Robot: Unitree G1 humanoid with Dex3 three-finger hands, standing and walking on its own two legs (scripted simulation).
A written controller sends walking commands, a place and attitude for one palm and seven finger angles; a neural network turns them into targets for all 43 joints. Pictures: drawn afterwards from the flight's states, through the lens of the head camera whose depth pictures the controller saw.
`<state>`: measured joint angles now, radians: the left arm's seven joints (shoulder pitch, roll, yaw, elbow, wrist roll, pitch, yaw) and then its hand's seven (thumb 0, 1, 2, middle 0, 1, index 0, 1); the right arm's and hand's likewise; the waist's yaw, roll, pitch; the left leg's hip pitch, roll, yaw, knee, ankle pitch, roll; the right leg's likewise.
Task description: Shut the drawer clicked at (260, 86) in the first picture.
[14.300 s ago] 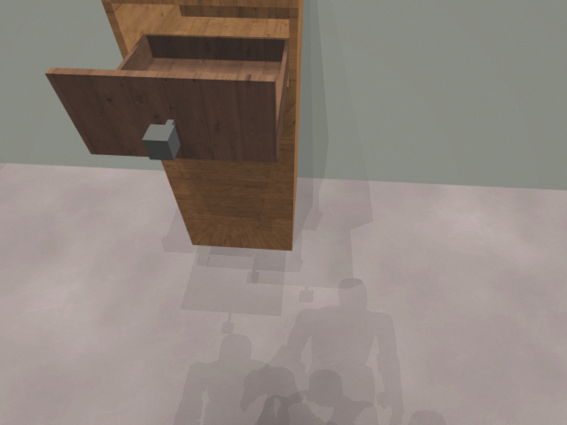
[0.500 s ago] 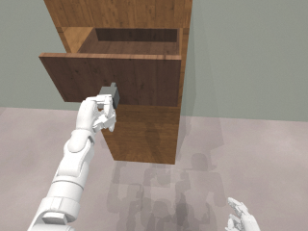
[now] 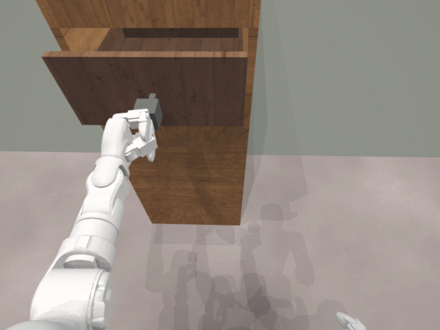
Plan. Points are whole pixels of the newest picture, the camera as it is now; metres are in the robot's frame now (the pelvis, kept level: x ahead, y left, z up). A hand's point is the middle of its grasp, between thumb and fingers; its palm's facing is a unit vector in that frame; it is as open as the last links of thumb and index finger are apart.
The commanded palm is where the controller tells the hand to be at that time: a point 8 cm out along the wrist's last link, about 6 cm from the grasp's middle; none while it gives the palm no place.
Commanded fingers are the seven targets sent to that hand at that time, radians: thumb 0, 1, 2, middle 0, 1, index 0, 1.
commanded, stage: push the drawer shut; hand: left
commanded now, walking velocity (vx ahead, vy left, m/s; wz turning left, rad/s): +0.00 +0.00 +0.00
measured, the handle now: (150, 107) +0.51 +0.15 +0.11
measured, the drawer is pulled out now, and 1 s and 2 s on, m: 0.10 0.00 0.00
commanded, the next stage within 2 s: pull the fist back off the drawer in 1.24 s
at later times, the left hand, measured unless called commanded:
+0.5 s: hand (158, 121) +0.47 +0.13 +0.11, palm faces -0.01 -1.00 -0.01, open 3.1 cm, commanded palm +0.47 +0.18 +0.11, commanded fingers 0.00 0.90 0.90 -1.40 -1.60 -1.40 -1.60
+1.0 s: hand (165, 101) +0.53 +0.12 +0.11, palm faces -0.01 -1.00 -0.03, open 3.3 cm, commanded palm +0.53 +0.17 +0.11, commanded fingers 0.00 0.90 0.90 -1.40 -1.60 -1.40 -1.60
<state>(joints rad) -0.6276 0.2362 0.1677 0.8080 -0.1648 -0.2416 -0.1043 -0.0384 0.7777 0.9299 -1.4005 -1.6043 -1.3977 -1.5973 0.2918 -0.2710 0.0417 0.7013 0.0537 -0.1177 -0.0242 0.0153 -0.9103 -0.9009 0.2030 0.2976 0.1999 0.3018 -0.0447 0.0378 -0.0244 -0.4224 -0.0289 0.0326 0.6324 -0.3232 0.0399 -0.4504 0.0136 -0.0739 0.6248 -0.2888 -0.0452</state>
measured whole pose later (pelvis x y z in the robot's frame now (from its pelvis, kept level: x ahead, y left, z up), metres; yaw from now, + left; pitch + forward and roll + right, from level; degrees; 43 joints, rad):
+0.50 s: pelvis +0.00 +0.01 -0.01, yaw -1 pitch +10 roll +0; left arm -0.87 0.28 0.23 1.11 -0.12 -0.34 -0.08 0.01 0.82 0.95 -1.40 -1.60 -1.40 -1.60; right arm 0.37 -0.27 0.04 0.72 0.02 -0.10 0.01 0.01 -0.91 -0.90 0.20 0.30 0.20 0.30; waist -0.10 0.03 -0.05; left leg -0.53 -0.04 0.05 0.69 -0.34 0.06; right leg -0.55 0.01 -0.06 0.68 -0.30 -0.03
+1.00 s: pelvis +0.00 +0.00 -0.02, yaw -1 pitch +16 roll -1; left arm -1.10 0.43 0.33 1.32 -0.05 -0.34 -0.10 0.03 0.84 0.99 -1.40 -1.60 -1.40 -1.60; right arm 0.43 -0.30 0.05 0.70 -0.01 -0.08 0.01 0.01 -0.91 -0.90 0.20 0.30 0.20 0.30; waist -0.18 0.04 -0.05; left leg -0.68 -0.01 0.03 0.76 -0.36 0.05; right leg -0.69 0.03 -0.08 0.71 -0.30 -0.04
